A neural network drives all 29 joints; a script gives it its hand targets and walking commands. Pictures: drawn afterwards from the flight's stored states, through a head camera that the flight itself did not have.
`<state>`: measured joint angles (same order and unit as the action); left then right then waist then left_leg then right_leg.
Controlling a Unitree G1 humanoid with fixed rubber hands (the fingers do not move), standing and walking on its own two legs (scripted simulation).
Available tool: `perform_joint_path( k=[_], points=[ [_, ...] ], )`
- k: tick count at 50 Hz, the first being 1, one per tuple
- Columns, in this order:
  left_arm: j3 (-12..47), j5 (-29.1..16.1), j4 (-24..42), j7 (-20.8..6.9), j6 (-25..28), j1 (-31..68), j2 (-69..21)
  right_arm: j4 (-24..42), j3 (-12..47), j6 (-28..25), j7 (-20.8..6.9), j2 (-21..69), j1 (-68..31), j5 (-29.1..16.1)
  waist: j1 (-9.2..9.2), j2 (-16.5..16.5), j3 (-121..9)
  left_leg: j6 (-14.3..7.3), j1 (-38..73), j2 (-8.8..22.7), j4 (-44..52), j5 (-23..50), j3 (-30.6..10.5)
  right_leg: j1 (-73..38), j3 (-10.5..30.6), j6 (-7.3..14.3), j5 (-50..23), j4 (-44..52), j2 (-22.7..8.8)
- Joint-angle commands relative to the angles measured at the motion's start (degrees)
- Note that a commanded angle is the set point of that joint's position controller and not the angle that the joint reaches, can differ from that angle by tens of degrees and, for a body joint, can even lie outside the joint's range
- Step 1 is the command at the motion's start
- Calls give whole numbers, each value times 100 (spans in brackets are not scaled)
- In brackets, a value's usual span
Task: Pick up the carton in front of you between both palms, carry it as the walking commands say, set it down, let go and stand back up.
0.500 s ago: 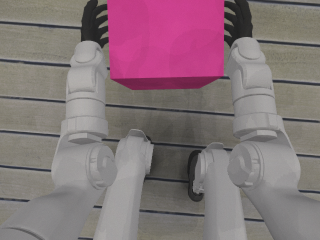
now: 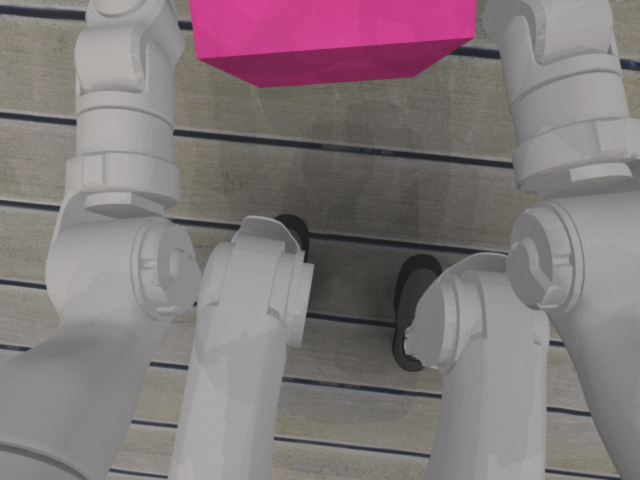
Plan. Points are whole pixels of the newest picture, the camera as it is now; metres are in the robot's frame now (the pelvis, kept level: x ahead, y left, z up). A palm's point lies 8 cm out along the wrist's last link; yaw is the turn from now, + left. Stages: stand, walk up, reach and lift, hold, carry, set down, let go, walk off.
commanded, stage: set down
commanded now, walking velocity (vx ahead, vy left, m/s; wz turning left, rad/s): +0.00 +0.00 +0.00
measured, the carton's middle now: out of the picture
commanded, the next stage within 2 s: none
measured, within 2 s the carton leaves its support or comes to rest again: rests again in 0.32 s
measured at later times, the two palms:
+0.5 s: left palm out of the picture +0.51 +0.25 -0.19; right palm out of the picture +0.57 -0.05 -0.19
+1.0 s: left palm out of the picture +0.51 +0.25 -0.19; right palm out of the picture +0.57 -0.05 -0.20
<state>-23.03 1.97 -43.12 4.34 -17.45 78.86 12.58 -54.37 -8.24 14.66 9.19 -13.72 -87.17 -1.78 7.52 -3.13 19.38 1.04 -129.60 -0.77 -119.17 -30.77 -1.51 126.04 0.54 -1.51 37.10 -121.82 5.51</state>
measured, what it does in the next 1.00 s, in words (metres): stands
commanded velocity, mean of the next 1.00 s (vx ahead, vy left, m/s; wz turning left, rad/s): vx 0.00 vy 0.00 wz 0.00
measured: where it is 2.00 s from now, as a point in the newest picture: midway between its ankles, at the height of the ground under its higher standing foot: (345, 312)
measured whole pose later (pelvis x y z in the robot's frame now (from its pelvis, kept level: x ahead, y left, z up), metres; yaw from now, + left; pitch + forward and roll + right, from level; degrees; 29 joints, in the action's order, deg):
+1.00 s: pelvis -0.01 -0.01 -0.03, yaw +1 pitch +32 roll +2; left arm -30.2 6.2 -54.1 -7.2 -12.8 84.9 17.0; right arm -61.0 -12.6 11.5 1.1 -14.9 -93.3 3.8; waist 7.8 -1.9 29.7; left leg 2.5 -126.0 0.2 -125.3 -31.7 -1.1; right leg 124.6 0.8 -0.4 37.1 -129.4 7.2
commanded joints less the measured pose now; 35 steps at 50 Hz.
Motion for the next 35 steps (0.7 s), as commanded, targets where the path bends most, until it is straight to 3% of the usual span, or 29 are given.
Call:
perform_joint_path(
  k=[1,6,17,35],
  points=[
    [2773,-1069,1088,-1582,298,4221,-4511,1199,2116,-299,-1270,5133,-3652,-846,534,-59,-9131,129,5373,-396,532,3544,589,-3648,-386,138,-2555,588,524],
    [2647,-1038,751,-1642,295,3997,-4656,896,1996,-326,-1343,5274,-3406,-802,496,-92,-8216,66,5269,-413,386,3596,460,-2820,-415,142,-2287,489,533],
    [1957,-682,102,-1782,377,3909,-4415,374,1606,-393,-1446,4981,-3479,-634,626,-433,-6697,-22,3832,-364,352,2329,543,-2632,-292,183,-1749,435,480],
    [1216,-132,-954,-2043,310,3158,-3702,-587,883,-221,-1614,4179,-2635,-6,407,-488,-4190,-149,2544,-303,270,895,439,-2008,-174,228,-765,557,341]
  ],
)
